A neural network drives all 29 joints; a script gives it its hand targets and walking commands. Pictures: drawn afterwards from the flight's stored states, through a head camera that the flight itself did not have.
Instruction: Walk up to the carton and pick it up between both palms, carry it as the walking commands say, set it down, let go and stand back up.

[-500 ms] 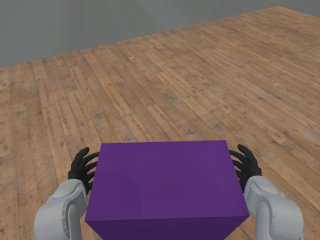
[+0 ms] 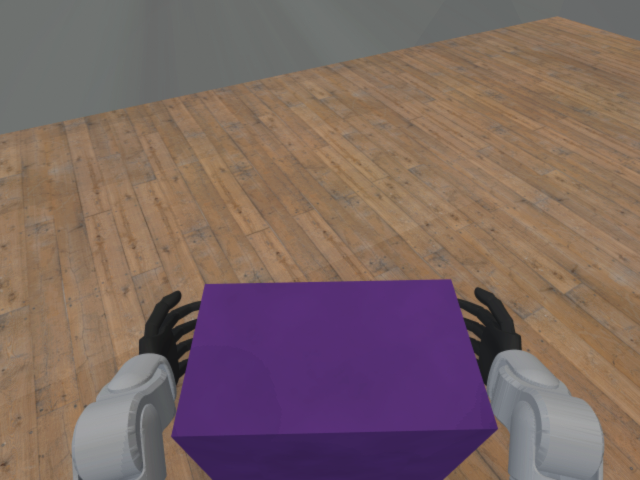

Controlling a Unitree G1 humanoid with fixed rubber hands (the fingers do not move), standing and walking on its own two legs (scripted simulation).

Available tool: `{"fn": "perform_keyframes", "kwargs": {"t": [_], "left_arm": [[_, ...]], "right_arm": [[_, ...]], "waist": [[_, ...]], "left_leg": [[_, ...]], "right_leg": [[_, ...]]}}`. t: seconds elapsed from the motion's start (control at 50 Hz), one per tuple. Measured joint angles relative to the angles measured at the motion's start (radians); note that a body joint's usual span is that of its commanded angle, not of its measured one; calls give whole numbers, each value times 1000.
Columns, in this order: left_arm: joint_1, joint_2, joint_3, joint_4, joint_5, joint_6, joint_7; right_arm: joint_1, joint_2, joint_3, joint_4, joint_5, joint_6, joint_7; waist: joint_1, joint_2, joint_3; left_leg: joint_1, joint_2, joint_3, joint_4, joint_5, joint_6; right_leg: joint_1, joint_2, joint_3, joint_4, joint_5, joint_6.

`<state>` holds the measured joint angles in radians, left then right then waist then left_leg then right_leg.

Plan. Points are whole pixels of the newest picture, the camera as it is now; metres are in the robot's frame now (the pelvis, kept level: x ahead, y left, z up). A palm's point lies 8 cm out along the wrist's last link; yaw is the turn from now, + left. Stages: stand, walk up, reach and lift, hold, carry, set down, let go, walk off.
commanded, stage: carry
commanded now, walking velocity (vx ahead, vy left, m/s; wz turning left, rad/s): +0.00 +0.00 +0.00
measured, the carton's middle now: (329, 395) +0.23 +0.00 +0.01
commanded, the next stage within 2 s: hold in 0.44 s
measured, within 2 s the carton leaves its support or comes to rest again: neither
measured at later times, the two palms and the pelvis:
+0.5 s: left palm (177, 351) +0.26 +0.19 +0.06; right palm (483, 350) +0.26 -0.18 +0.06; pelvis +0.00 +0.00 +0.00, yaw +1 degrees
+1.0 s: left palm (195, 350) +0.29 +0.18 +0.01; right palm (466, 338) +0.30 -0.19 +0.01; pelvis +0.00 -0.03 +0.00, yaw +3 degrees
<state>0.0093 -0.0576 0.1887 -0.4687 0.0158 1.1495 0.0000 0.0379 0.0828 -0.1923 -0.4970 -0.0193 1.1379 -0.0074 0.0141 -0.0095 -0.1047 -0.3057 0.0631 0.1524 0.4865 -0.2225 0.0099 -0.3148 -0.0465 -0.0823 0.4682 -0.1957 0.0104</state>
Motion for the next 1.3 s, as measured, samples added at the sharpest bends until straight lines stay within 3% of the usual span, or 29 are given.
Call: {"fn": "perform_keyframes", "kwargs": {"t": [0.44,0.46,0.5,0.54,0.56,0.62,0.68,0.82,1.02,1.16,1.3], "left_arm": [[-9,1,-5,30,8,-24,1],[-27,2,-13,65,52,-58,-16],[-112,20,-14,293,99,-179,-34],[-147,32,-34,467,118,-291,-19],[-135,29,-41,495,119,-327,-11],[-52,28,-70,450,92,-382,26],[-38,29,-58,468,93,-417,22],[-184,26,31,692,153,-490,-41],[-357,19,177,935,255,-614,-102],[-390,7,223,960,292,-669,-121],[-393,-6,224,934,280,-734,-113]], "right_arm": [[-10,-7,0,32,-3,-25,2],[-30,-9,7,69,-42,-59,21],[-116,-43,17,298,-88,-182,40],[-151,-89,43,472,-101,-295,38],[-145,-109,59,510,-94,-334,37],[-99,-130,89,521,-58,-408,28],[-94,-106,82,552,-74,-449,32],[-209,-32,-18,714,-158,-495,38],[-356,39,-176,901,-245,-597,43],[-380,51,-209,931,-262,-659,50],[-386,47,-217,924,-261,-732,61]], "waist": [[-4,2,0],[-8,4,45],[-23,3,137],[-26,4,181],[-22,4,187],[-24,9,170],[-25,10,160],[-36,20,193],[-20,7,173],[-12,0,150],[-26,8,144]], "left_leg": [[11,0,6,3,-16,0],[45,-6,-3,-2,-15,3],[110,-33,-48,-20,-4,8],[138,-46,-68,-42,11,10],[142,-50,-71,-53,17,10],[140,-53,-86,-78,30,7],[161,-52,-105,-88,32,0],[192,-51,-148,-46,12,-11],[123,-57,-204,7,-10,-17],[15,-63,-215,37,-16,-22],[-150,-78,-222,90,-20,-20]], "right_leg": [[6,0,12,5,-13,5],[41,5,17,-1,-12,2],[114,22,50,-22,-9,-7],[141,20,51,-31,-1,-4],[142,18,51,-36,2,-3],[144,27,74,-59,8,-1],[171,36,81,-74,8,-2],[214,47,62,-35,-19,-18],[143,80,78,10,-30,-37],[31,85,89,43,-36,-37],[-130,78,92,92,-42,-26]]}}
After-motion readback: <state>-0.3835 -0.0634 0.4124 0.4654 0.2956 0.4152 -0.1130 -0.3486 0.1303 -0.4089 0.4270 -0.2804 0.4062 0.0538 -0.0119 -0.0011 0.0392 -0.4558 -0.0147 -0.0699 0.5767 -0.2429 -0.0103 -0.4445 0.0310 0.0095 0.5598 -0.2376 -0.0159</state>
